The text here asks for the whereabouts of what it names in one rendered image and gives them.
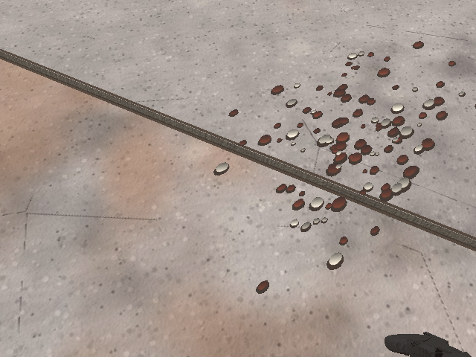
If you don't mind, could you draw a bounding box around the right robot hand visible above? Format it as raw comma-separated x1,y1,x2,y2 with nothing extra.
385,332,471,357

